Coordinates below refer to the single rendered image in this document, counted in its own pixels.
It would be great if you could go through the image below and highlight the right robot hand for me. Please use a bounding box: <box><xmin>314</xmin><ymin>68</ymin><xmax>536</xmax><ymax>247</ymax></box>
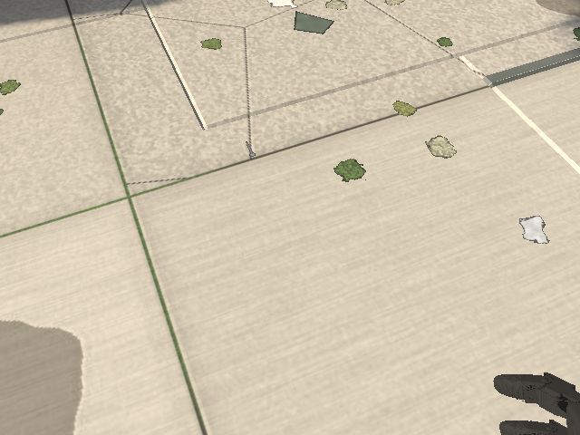
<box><xmin>493</xmin><ymin>372</ymin><xmax>580</xmax><ymax>435</ymax></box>

